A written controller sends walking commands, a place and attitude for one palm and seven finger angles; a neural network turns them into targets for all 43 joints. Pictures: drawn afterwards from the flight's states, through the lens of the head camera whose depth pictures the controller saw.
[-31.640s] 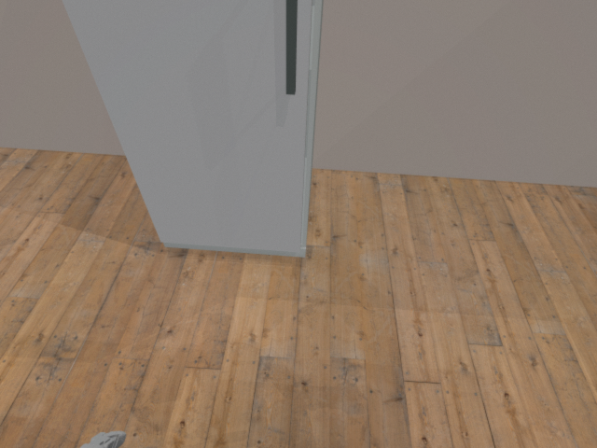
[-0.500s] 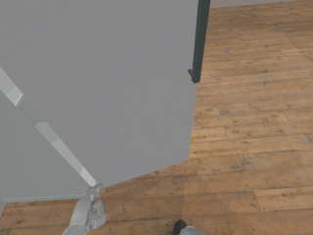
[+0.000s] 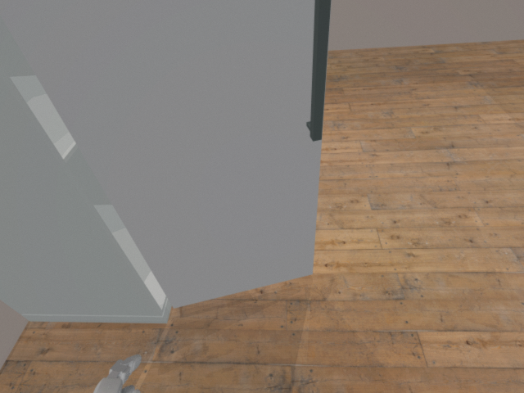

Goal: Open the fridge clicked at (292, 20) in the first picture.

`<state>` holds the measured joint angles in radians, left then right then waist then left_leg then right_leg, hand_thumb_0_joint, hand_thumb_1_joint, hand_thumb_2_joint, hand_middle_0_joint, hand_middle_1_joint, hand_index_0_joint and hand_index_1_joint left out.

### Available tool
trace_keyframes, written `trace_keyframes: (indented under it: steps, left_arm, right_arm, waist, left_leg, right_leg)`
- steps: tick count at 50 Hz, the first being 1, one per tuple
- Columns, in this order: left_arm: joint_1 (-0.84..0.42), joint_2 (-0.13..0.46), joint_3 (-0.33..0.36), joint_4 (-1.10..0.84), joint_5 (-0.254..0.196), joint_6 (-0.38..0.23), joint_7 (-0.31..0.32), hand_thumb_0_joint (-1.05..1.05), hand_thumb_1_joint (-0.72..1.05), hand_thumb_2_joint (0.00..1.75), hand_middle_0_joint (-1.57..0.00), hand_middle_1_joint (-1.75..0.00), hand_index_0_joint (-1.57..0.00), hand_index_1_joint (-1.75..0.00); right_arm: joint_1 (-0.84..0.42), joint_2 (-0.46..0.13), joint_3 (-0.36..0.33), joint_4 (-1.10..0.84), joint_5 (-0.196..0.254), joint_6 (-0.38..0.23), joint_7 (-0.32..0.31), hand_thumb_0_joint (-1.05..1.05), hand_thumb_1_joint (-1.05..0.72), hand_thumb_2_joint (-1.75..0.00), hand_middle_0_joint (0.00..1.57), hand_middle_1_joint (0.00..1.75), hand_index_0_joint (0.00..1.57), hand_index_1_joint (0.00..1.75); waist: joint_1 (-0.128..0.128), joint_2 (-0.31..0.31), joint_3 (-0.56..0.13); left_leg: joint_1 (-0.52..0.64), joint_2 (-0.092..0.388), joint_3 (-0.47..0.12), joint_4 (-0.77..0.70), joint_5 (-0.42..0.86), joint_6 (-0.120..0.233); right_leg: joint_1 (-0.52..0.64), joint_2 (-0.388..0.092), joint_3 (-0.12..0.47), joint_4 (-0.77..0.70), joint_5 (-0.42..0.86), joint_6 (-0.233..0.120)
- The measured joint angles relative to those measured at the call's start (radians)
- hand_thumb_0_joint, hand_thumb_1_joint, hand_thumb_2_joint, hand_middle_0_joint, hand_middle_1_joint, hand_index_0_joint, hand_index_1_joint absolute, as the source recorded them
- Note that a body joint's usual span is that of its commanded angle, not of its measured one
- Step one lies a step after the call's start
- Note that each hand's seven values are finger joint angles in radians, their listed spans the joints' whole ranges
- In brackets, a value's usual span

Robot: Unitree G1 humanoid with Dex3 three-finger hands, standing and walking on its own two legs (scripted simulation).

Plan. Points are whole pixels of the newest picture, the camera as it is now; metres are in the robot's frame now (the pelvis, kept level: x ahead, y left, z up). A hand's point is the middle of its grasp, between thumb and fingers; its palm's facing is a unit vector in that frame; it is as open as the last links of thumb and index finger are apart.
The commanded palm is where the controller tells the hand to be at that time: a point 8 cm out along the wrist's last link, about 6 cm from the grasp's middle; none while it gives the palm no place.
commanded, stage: stop stepping back and stand still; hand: right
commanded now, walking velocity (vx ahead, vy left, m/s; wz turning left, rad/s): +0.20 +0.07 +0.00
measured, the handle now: (315, 68) +0.68 -0.11 +0.20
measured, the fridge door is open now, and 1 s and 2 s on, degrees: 74 74 74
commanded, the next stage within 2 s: let the arm hang, fingers relaxed in 0.30 s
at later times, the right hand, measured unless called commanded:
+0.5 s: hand (515, 334) +0.20 -0.32 +0.04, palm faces +0.33 +0.82 -0.46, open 7.4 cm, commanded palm none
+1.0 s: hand out of the picture -0.04 -0.19 -0.17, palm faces +0.08 +0.98 -0.19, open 7.2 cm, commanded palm none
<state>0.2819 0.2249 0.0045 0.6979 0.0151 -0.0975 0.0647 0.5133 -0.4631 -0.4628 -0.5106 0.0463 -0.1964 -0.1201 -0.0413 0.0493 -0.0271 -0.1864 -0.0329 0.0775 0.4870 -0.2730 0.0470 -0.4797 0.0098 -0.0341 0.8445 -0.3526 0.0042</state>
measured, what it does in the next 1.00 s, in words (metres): steps on the spot: right foot, then left foot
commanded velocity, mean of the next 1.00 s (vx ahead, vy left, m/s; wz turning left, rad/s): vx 0.02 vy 0.04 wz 0.00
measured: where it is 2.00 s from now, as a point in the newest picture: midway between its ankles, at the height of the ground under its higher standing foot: outside the picture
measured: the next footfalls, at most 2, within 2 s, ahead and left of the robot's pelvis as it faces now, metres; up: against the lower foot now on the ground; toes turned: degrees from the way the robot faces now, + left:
right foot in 0.06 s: +0.08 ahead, -0.11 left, +0.00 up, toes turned -4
left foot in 0.38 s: +0.02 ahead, +0.08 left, +0.00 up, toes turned +1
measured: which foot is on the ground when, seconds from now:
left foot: down 0.00-0.08, up 0.10-0.36, down 0.38-1.00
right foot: up 0.00-0.04, down 0.06-1.00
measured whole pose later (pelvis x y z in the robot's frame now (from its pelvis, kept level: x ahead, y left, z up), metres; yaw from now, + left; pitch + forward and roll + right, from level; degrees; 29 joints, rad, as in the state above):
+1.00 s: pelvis +0.00 -0.01 +0.01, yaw -4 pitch -1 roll +1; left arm 0.32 0.13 -0.01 1.14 0.02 0.02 0.03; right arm 0.30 -0.17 -0.01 1.15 -0.01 0.02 -0.02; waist 0.02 -0.01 0.07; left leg -0.13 -0.03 0.10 0.41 -0.27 0.04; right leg -0.28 0.02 -0.02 0.46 -0.17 -0.04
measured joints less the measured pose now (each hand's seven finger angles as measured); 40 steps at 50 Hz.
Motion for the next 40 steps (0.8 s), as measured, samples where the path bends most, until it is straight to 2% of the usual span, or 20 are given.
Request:
trace_keyframes:
  steps: [1, 3, 5, 7, 9, 12, 16, 19, 20, 21, 22, 24, 27, 29, 32, 33, 34, 36, 40]
  left_arm:
    - [0.005, 0.0, 0.0, 0.01, -0.003, 0.002, 0.005, 0.01, 0.9, 0.9, -0.21, -0.3, -0.21, -0.3]
    - [0.016, 0.008, -0.003, 0.005, -0.006, -0.005, 0.014, 0.01, 0.9, 0.9, -0.21, -0.3, -0.21, -0.3]
    - [-0.003, 0.004, -0.003, -0.005, -0.007, -0.024, 0.021, 0.01, 0.9, 0.9, -0.2, -0.3, -0.21, -0.3]
    - [-0.027, -0.03, -0.011, -0.008, -0.002, -0.044, 0.012, 0.01, 0.9, 0.9, -0.2, -0.3, -0.21, -0.3]
    - [-0.026, -0.072, -0.027, -0.02, 0.005, -0.063, -0.006, 0.01, 0.9, 0.9, -0.2, -0.3, -0.21, -0.3]
    - [-0.002, -0.109, -0.054, -0.04, 0.015, -0.077, -0.026, 0.01, 0.9, 0.9, -0.2, -0.3, -0.21, -0.3]
    - [0.023, -0.111, -0.068, -0.06, 0.019, -0.062, -0.023, 0.01, 0.9, 0.9, -0.21, -0.3, -0.21, -0.3]
    - [0.01, -0.098, -0.068, -0.07, 0.016, -0.047, -0.014, 0.01, 0.9, 0.9, -0.21, -0.3, -0.21, -0.3]
    - [-0.008, -0.087, -0.064, -0.065, 0.016, -0.044, -0.012, 0.01, 0.9, 0.9, -0.21, -0.3, -0.21, -0.3]
    - [-0.032, -0.067, -0.055, -0.044, 0.008, -0.049, -0.025, 0.01, 0.9, 0.9, -0.21, -0.3, -0.21, -0.3]
    - [-0.057, -0.042, -0.04, -0.017, -0.002, -0.04, -0.044, 0.01, 0.9, 0.9, -0.21, -0.3, -0.21, -0.3]
    - [-0.098, -0.002, -0.015, 0.036, -0.007, 0.004, -0.06, 0.01, 0.9, 0.9, -0.21, -0.3, -0.21, -0.3]
    - [-0.132, 0.026, -0.003, 0.092, 0.006, 0.058, -0.057, 0.01, 0.9, 0.9, -0.21, -0.3, -0.21, -0.3]
    - [-0.133, 0.03, -0.004, 0.118, 0.015, 0.075, -0.056, 0.01, 0.9, 0.9, -0.21, -0.3, -0.21, -0.3]
    - [-0.109, 0.024, -0.003, 0.169, 0.02, 0.098, -0.054, 0.01, 0.91, 0.9, -0.2, -0.3, -0.21, -0.3]
    - [-0.094, 0.019, 0.0, 0.188, 0.02, 0.105, -0.053, 0.01, 0.91, 0.9, -0.2, -0.3, -0.21, -0.3]
    - [-0.075, 0.01, 0.003, 0.207, 0.019, 0.111, -0.05, 0.01, 0.91, 0.9, -0.2, -0.3, -0.21, -0.3]
    - [-0.041, -0.008, 0.007, 0.251, 0.021, 0.123, -0.046, 0.01, 0.91, 0.9, -0.2, -0.3, -0.2, -0.3]
    - [0.009, -0.034, 0.005, 0.335, 0.018, 0.133, -0.038, 0.01, 0.91, 0.9, -0.2, -0.3, -0.2, -0.3]
  right_arm:
    - [-0.033, 0.027, 0.012, 0.037, -0.004, 0.007, -0.008, 0.01, -0.89, -0.9, 0.21, 0.31, 0.22, 0.3]
    - [-0.083, 0.085, 0.039, 0.084, -0.01, 0.029, -0.025, 0.01, -0.89, -0.9, 0.21, 0.31, 0.22, 0.3]
    - [-0.125, 0.124, 0.06, 0.102, -0.011, 0.048, -0.035, 0.01, -0.9, -0.9, 0.2, 0.31, 0.21, 0.3]
    - [-0.123, 0.126, 0.068, 0.094, -0.011, 0.058, -0.029, 0.01, -0.9, -0.9, 0.2, 0.31, 0.21, 0.3]
    - [-0.08, 0.095, 0.07, 0.048, -0.013, 0.057, -0.017, 0.01, -0.9, -0.9, 0.2, 0.31, 0.21, 0.3]
    - [0.011, 0.042, 0.059, -0.035, -0.021, 0.025, -0.011, 0.01, -0.9, -0.9, 0.2, 0.31, 0.21, 0.3]
    - [0.058, 0.001, 0.032, -0.036, -0.018, 0.004, -0.011, 0.01, -0.89, -0.9, 0.21, 0.31, 0.21, 0.3]
    - [0.031, -0.022, 0.005, 0.021, -0.012, 0.016, -0.013, 0.01, -0.89, -0.9, 0.21, 0.31, 0.21, 0.3]
    - [0.009, -0.012, 0.005, 0.051, -0.01, 0.018, -0.012, 0.01, -0.89, -0.9, 0.21, 0.31, 0.21, 0.3]
    - [-0.03, 0.005, 0.024, 0.122, -0.027, 0.01, 0.003, 0.0, -0.9, -0.9, 0.2, 0.31, 0.21, 0.3]
    - [-0.079, 0.023, 0.065, 0.223, -0.043, 0.03, 0.027, 0.0, -0.9, -0.9, 0.2, 0.31, 0.21, 0.3]
    - [-0.17, 0.069, 0.161, 0.46, -0.06, 0.115, 0.067, 0.0, -0.9, -0.9, 0.2, 0.3, 0.2, 0.3]
    - [-0.253, 0.149, 0.281, 0.824, -0.074, 0.231, 0.1, 0.0, -0.91, -0.9, 0.19, 0.3, 0.2, 0.3]
    - [-0.268, 0.204, 0.351, 1.029, -0.078, 0.272, 0.118, 0.0, -0.92, -0.9, 0.19, 0.3, 0.19, 0.3]
    - [-0.246, 0.289, 0.436, 1.26, -0.079, 0.283, 0.136, 0.01, -0.92, -0.9, 0.19, 0.3, 0.2, 0.3]
    - [-0.234, 0.312, 0.438, 1.314, -0.069, 0.275, 0.126, 0.0, -0.94, -0.9, 0.19, 0.3, 0.2, 0.3]
    - [-0.23, 0.314, 0.415, 1.35, -0.061, 0.261, 0.103, -0.02, -0.99, -0.9, 0.2, 0.3, 0.21, 0.3]
    - [-0.225, 0.29, 0.414, 1.416, -0.064, 0.245, 0.1, -0.04, -1.04, -0.9, 0.21, 0.31, 0.21, 0.3]
    - [-0.214, 0.266, 0.434, 1.534, -0.062, 0.236, 0.111, -0.03, -1.03, -0.9, 0.2, 0.31, 0.21, 0.3]
  waist:
    - [0.0, 0.004, -0.015]
    - [0.012, 0.001, -0.038]
    - [0.036, 0.012, -0.017]
    - [0.056, 0.035, 0.005]
    - [0.076, 0.049, 0.011]
    - [0.074, 0.03, 0.003]
    - [0.048, -0.033, -0.016]
    - [0.03, -0.025, -0.023]
    - [0.021, -0.028, -0.016]
    - [0.015, -0.045, -0.01]
    - [0.013, -0.068, -0.008]
    - [0.015, -0.101, -0.018]
    - [0.037, -0.098, -0.015]
    - [0.057, -0.078, 0.0]
    - [0.077, -0.039, 0.024]
    - [0.08, -0.027, 0.03]
    - [0.077, -0.015, 0.038]
    - [0.068, 0.001, 0.054]
    - [0.06, -0.007, 0.076]
  left_leg:
    - [-0.006, 0.009, 0.001, 0.022, -0.022, -0.011]
    - [-0.03, 0.024, 0.009, 0.089, -0.069, -0.021]
    - [-0.079, 0.035, -0.018, 0.224, -0.16, -0.026]
    - [-0.145, 0.015, -0.069, 0.396, -0.194, -0.026]
    - [-0.183, -0.001, -0.069, 0.465, -0.162, -0.025]
    - [-0.165, -0.015, -0.017, 0.352, -0.133, -0.024]
    - [-0.038, -0.031, 0.033, 0.062, -0.146, -0.018]
    - [0.053, -0.009, -0.007, -0.095, -0.091, -0.006]
    - [0.051, -0.001, -0.018, -0.111, -0.021, -0.007]
    - [0.026, 0.006, -0.011, -0.081, 0.05, -0.009]
    - [-0.002, 0.01, -0.004, -0.028, 0.039, -0.015]
    - [-0.052, 0.021, 0.004, 0.072, -0.043, -0.026]
    - [-0.095, 0.038, 0.0, 0.168, -0.096, -0.031]
    - [-0.097, 0.04, -0.002, 0.189, -0.117, -0.026]
    - [-0.069, 0.029, 0.009, 0.144, -0.086, -0.011]
    - [-0.059, 0.023, 0.017, 0.125, -0.084, -0.006]
    - [-0.049, 0.016, 0.028, 0.105, -0.081, 0.0]
    - [-0.029, 0.005, 0.042, 0.067, -0.067, 0.008]
    - [0.006, -0.007, 0.047, -0.001, -0.037, 0.009]
  right_leg:
    - [0.029, -0.014, -0.002, -0.011, -0.016, -0.009]
    - [0.122, -0.038, 0.006, -0.136, -0.052, -0.026]
    - [0.131, -0.018, -0.003, -0.167, 0.062, -0.05]
    - [0.149, 0.002, -0.016, -0.184, 0.083, -0.066]
    - [0.181, 0.009, -0.011, -0.258, 0.114, -0.067]
    - [0.224, -0.011, 0.0, -0.374, 0.171, -0.059]
    - [0.244, -0.031, 0.014, -0.448, 0.178, -0.047]
    - [0.21, 0.0, -0.009, -0.424, 0.188, -0.043]
    - [0.191, 0.006, -0.019, -0.397, 0.189, -0.048]
    - [0.166, 0.008, -0.021, -0.357, 0.176, -0.053]
    - [0.141, 0.009, -0.017, -0.315, 0.158, -0.058]
    - [0.1, 0.017, -0.012, -0.249, 0.122, -0.072]
    - [0.073, 0.03, -0.019, -0.193, 0.097, -0.082]
    - [0.078, 0.031, -0.02, -0.189, 0.096, -0.075]
    - [0.098, 0.023, -0.007, -0.22, 0.113, -0.06]
    - [0.102, 0.02, 0.002, -0.23, 0.119, -0.054]
    - [0.103, 0.015, 0.014, -0.238, 0.125, -0.048]
    - [0.111, 0.008, 0.029, -0.254, 0.134, -0.04]
    - [0.133, 0.0, 0.038, -0.294, 0.148, -0.037]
